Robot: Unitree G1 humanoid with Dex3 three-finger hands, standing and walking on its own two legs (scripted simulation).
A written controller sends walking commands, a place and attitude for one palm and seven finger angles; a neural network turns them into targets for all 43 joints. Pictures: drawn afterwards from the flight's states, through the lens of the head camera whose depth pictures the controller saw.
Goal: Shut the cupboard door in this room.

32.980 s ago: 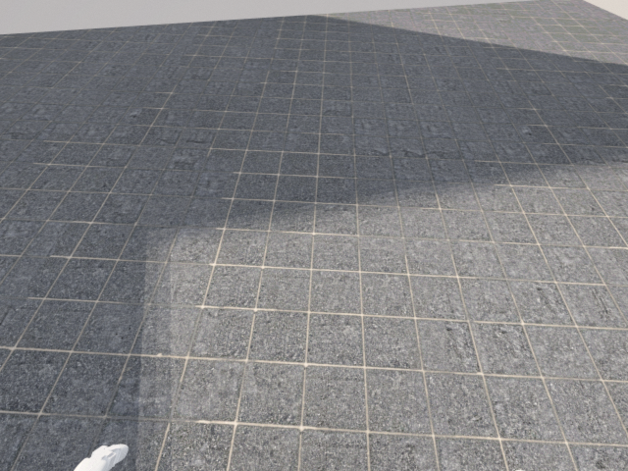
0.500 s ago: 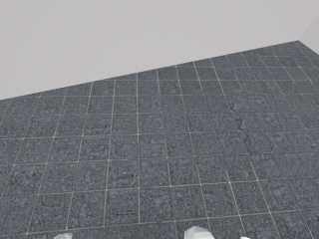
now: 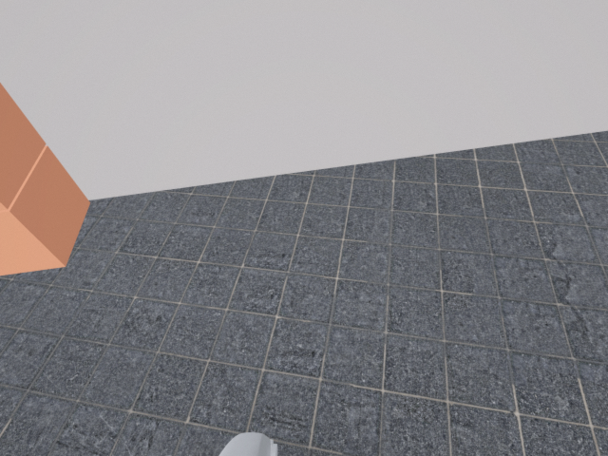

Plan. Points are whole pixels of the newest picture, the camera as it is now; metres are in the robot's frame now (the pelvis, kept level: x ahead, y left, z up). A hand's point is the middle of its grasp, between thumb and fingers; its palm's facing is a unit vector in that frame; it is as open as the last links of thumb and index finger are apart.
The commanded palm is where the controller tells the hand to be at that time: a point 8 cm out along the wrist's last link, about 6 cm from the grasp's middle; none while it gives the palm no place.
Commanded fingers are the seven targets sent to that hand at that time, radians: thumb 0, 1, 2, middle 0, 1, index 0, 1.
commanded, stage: walk to a spot facing it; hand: left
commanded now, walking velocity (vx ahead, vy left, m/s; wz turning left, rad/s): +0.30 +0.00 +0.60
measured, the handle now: out of the picture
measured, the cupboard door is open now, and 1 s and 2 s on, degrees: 77 77 77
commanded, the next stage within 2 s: turn to face it in 1.56 s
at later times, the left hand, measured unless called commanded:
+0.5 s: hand out of the picture +0.04 +0.28 -0.19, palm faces +0.35 -0.91 -0.21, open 7.4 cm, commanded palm none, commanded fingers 0.00 0.90 0.90 -0.20 -0.30 -0.20 -0.30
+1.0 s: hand (147, 298) +0.44 +0.35 -0.17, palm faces +0.31 -0.93 -0.20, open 7.4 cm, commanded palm none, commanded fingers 0.00 0.90 0.90 -0.20 -0.30 -0.20 -0.30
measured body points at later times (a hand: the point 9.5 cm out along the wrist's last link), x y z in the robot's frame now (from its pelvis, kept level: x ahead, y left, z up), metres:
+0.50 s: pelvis +0.15 +0.11 -0.02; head +0.19 +0.14 +0.43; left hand +0.02 +0.33 -0.17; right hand +0.36 -0.08 -0.14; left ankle +0.13 +0.17 -0.75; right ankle +0.09 -0.06 -0.64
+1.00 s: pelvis +0.38 +0.14 -0.03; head +0.41 +0.14 +0.42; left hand +0.43 +0.40 -0.15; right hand +0.36 -0.10 -0.18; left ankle +0.20 +0.20 -0.65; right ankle +0.48 +0.09 -0.75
